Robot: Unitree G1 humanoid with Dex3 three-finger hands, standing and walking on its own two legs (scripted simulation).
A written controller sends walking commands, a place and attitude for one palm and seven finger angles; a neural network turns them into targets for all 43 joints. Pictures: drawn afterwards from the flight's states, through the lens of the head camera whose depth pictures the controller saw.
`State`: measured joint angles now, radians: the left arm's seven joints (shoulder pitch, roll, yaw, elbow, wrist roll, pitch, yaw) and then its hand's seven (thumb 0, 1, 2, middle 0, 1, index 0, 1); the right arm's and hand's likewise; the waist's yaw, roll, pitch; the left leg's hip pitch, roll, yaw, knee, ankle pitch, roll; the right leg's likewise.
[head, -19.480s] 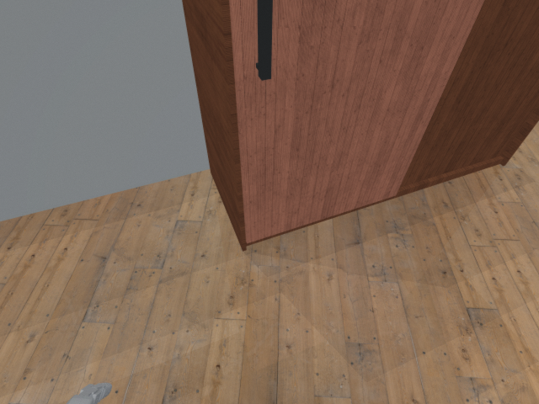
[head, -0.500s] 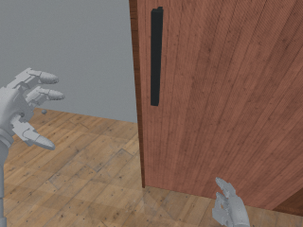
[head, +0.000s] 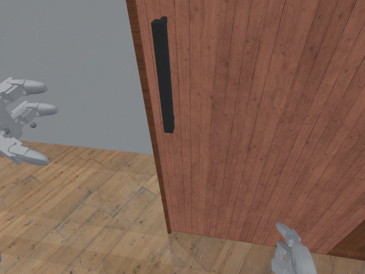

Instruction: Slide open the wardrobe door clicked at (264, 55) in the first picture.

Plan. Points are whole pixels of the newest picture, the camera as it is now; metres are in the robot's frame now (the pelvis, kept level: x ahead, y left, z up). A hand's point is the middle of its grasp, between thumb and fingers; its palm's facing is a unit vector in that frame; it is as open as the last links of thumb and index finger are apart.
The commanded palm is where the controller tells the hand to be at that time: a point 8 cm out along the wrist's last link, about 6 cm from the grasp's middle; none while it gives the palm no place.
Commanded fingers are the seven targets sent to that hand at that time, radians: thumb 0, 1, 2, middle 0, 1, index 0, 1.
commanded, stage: raise the hand with hooked fingers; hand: left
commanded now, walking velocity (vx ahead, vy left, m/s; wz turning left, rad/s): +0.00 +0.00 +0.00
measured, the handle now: (167, 81) +0.50 +0.10 +0.21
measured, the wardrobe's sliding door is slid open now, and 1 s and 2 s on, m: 0.00 0.00 0.00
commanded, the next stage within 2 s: move the hooked fingers beside the handle in 0.06 s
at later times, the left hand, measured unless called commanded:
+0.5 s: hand (81, 129) +0.31 +0.24 +0.20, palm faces -0.07 -0.99 -0.13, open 14.0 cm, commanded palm +0.28 +0.29 +0.23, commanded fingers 0.00 -0.50 0.30 -0.30 -1.20 -0.30 -1.20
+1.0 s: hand (103, 104) +0.36 +0.20 +0.23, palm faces -0.03 -1.00 -0.05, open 14.0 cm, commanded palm +0.34 +0.25 +0.22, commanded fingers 0.00 -0.50 0.30 -0.30 -1.20 -0.30 -1.20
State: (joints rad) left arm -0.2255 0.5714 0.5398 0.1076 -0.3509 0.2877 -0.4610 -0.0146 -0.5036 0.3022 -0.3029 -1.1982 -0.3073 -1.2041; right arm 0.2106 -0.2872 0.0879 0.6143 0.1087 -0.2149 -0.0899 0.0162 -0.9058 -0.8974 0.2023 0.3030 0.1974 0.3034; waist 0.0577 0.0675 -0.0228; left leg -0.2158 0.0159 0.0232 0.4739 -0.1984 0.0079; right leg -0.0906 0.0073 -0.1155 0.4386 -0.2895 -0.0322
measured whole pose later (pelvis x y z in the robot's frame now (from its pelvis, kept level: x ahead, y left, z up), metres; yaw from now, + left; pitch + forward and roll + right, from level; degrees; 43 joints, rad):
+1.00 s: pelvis +0.01 +0.01 +0.00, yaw -1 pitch -3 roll +0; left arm -0.42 0.38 0.29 0.11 -0.28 0.34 -0.26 -0.02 -0.50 0.30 -0.30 -1.20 -0.31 -1.20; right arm 0.16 -0.25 0.09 0.63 0.10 -0.13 -0.09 0.02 -0.91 -0.90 0.20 0.30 0.20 0.30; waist 0.04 0.04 -0.03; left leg -0.20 0.00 0.04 0.45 -0.21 0.02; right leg -0.10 -0.01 -0.09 0.46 -0.31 -0.02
